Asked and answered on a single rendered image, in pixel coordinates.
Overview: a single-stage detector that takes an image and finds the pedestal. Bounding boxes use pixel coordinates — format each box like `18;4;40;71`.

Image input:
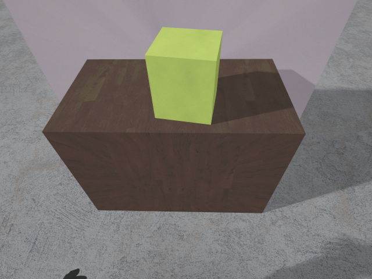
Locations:
42;59;306;213

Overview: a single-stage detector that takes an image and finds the carton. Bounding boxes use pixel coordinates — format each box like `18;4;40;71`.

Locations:
145;27;223;125

